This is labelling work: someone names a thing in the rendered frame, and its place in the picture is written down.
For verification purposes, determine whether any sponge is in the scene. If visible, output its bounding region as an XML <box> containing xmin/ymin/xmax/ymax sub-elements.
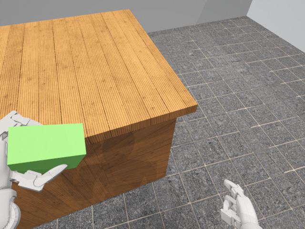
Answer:
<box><xmin>7</xmin><ymin>123</ymin><xmax>86</xmax><ymax>174</ymax></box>

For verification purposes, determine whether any table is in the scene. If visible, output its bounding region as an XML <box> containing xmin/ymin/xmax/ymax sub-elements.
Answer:
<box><xmin>0</xmin><ymin>9</ymin><xmax>198</xmax><ymax>229</ymax></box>

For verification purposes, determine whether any right robot hand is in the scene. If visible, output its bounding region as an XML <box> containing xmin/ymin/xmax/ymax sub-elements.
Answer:
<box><xmin>221</xmin><ymin>179</ymin><xmax>259</xmax><ymax>229</ymax></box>

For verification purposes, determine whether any left robot forearm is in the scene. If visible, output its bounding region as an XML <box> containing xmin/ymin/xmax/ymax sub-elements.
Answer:
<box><xmin>0</xmin><ymin>188</ymin><xmax>21</xmax><ymax>229</ymax></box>

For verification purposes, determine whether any left robot hand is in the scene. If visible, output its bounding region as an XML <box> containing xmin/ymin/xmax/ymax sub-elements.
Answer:
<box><xmin>0</xmin><ymin>111</ymin><xmax>67</xmax><ymax>192</ymax></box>

